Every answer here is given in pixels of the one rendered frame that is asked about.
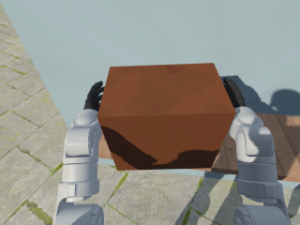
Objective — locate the carton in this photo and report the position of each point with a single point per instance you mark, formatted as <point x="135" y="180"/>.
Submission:
<point x="165" y="117"/>

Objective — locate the robot left forearm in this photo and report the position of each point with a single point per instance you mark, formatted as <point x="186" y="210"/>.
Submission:
<point x="80" y="158"/>

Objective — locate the right robot upper arm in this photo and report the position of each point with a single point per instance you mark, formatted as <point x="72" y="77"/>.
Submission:
<point x="249" y="214"/>

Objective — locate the robot right forearm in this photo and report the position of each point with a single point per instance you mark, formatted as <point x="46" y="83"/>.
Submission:
<point x="255" y="152"/>

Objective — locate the left robot hand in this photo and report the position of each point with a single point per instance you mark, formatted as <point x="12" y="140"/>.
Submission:
<point x="94" y="97"/>

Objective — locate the table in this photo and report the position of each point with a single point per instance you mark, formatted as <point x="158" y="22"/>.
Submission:
<point x="285" y="130"/>

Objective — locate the left robot upper arm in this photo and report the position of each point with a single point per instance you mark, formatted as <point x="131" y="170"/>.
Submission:
<point x="80" y="214"/>

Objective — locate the right robot hand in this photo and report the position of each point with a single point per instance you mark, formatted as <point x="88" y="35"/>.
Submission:
<point x="234" y="93"/>

